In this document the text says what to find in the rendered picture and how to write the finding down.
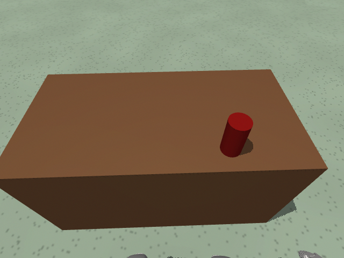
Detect can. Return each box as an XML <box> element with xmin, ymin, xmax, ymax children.
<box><xmin>220</xmin><ymin>112</ymin><xmax>253</xmax><ymax>157</ymax></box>

